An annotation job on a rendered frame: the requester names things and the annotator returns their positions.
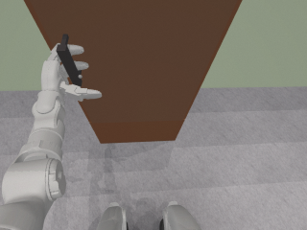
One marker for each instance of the handle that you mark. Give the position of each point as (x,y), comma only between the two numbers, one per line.
(68,62)

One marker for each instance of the robot left forearm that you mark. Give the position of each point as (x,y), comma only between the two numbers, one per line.
(47,135)

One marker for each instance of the left robot upper arm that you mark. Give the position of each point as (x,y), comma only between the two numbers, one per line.
(30,189)

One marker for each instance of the left robot thigh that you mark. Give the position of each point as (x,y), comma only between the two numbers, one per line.
(113,218)

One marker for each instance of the cupboard door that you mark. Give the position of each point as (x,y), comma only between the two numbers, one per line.
(146,57)

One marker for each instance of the robot left hand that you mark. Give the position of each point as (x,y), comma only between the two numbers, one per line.
(54,75)

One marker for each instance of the robot left shin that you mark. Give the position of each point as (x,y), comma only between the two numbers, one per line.
(113,204)

